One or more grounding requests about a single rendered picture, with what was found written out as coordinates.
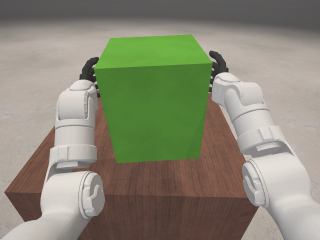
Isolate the right robot upper arm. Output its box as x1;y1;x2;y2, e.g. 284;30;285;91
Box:
242;152;320;240

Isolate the left robot upper arm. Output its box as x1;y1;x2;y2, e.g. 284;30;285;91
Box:
0;171;105;240

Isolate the right robot forearm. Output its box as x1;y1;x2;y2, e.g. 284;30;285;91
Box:
211;72;312;195

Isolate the right robot hand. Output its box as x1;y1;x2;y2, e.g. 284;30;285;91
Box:
209;50;229;93

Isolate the carton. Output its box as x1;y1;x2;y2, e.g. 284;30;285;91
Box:
94;34;213;163

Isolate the pedestal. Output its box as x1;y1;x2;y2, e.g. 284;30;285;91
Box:
4;90;259;240

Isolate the left robot forearm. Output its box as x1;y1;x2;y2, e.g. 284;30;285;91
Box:
40;79;99;212

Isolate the left robot hand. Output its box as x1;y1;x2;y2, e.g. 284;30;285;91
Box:
79;57;101;98

